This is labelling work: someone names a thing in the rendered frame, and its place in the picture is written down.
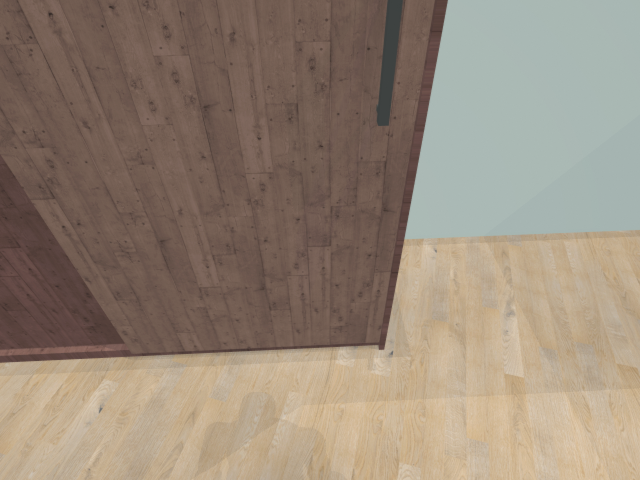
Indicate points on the wardrobe door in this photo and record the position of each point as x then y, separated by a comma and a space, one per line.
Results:
214, 169
44, 302

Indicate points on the handle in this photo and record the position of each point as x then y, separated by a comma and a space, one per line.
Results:
392, 28

